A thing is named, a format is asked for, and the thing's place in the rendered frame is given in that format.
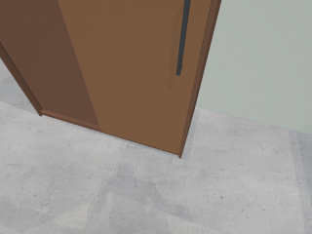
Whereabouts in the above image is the wardrobe door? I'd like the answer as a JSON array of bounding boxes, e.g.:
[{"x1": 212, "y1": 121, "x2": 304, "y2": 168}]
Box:
[
  {"x1": 0, "y1": 0, "x2": 99, "y2": 125},
  {"x1": 58, "y1": 0, "x2": 212, "y2": 154}
]

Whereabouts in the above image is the handle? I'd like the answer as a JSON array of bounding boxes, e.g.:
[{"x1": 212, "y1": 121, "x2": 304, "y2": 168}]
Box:
[{"x1": 175, "y1": 0, "x2": 191, "y2": 76}]

